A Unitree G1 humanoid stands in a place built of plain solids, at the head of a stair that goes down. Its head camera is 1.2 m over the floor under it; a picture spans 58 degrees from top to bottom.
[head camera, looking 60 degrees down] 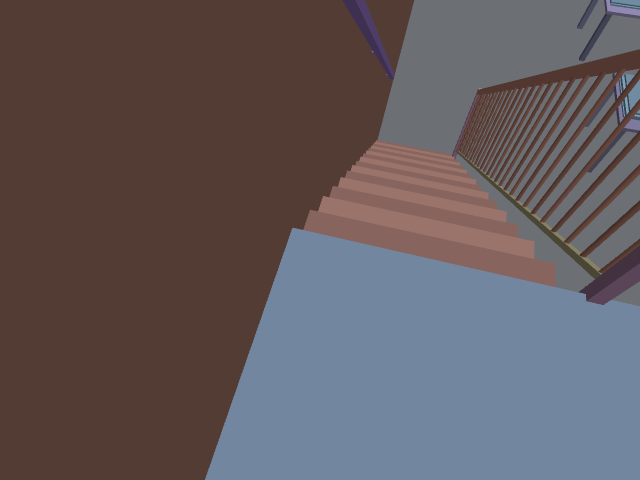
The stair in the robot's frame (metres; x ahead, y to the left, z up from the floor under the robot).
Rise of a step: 0.18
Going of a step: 0.20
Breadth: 0.91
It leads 15 degrees to the right of straight ahead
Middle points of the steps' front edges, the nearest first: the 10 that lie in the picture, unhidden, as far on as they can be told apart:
0.62 -0.35 0.00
0.82 -0.40 -0.18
1.01 -0.46 -0.36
1.21 -0.51 -0.55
1.40 -0.56 -0.73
1.60 -0.61 -0.91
1.80 -0.66 -1.09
1.99 -0.71 -1.27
2.19 -0.77 -1.46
2.38 -0.82 -1.64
